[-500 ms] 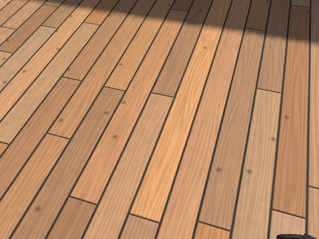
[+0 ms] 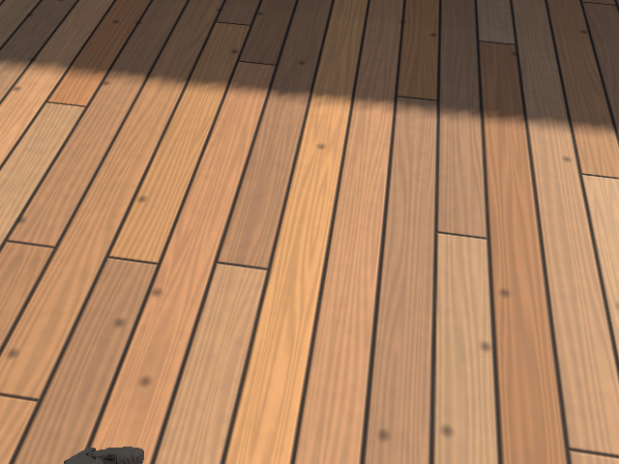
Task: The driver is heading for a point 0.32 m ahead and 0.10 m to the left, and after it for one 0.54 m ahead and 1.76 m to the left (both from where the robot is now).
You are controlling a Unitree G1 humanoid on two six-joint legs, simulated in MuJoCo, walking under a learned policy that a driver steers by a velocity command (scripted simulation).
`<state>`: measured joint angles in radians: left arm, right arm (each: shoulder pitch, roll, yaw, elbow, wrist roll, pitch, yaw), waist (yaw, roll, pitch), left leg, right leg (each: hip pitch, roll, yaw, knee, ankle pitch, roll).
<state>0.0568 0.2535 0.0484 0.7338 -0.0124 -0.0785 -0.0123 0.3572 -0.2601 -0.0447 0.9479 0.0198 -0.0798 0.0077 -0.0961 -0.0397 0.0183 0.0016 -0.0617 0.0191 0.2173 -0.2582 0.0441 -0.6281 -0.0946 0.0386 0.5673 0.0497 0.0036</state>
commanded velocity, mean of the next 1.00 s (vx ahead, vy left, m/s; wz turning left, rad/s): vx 0.36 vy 0.00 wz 0.50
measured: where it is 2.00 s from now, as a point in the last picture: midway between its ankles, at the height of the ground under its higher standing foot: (246, 463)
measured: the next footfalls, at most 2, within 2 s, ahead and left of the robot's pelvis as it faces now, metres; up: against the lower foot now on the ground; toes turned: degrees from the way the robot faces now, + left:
right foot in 0.10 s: +0.25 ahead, -0.14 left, +0.00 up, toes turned +2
left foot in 0.62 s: +0.45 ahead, +0.17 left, +0.00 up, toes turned +23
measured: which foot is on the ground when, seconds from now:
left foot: down 0.00-0.12, up 0.14-0.60, down 0.62-1.00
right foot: up 0.00-0.08, down 0.10-0.62, up 0.64-1.00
